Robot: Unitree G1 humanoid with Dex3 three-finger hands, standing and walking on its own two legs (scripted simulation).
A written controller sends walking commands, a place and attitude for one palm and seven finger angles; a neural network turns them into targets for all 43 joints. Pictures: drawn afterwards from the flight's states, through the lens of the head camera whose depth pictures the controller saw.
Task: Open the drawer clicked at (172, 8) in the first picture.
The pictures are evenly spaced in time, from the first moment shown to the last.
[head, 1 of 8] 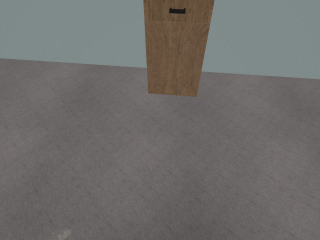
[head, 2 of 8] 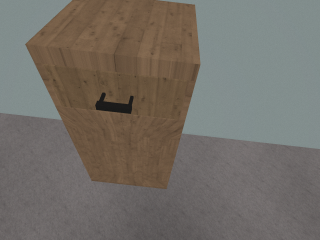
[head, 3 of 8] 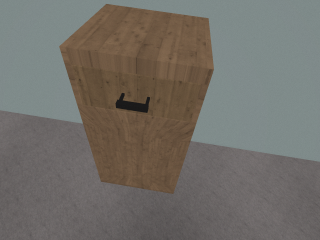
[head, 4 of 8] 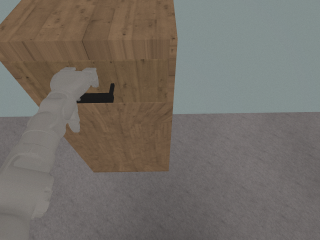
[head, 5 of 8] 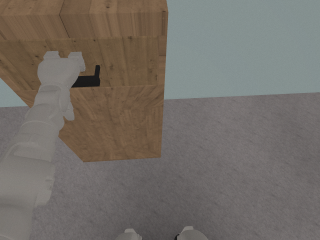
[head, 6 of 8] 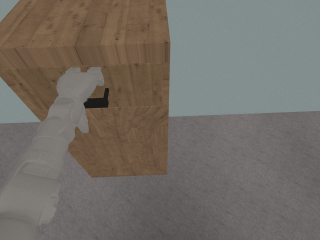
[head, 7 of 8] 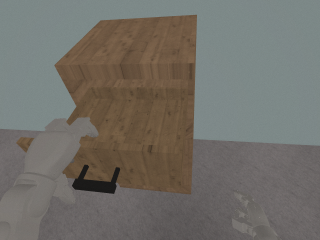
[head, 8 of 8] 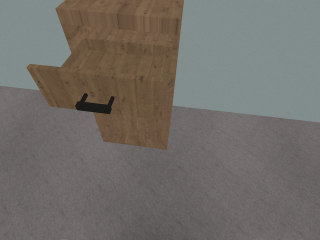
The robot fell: no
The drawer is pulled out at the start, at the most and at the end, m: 0.00 0.30 0.29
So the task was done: yes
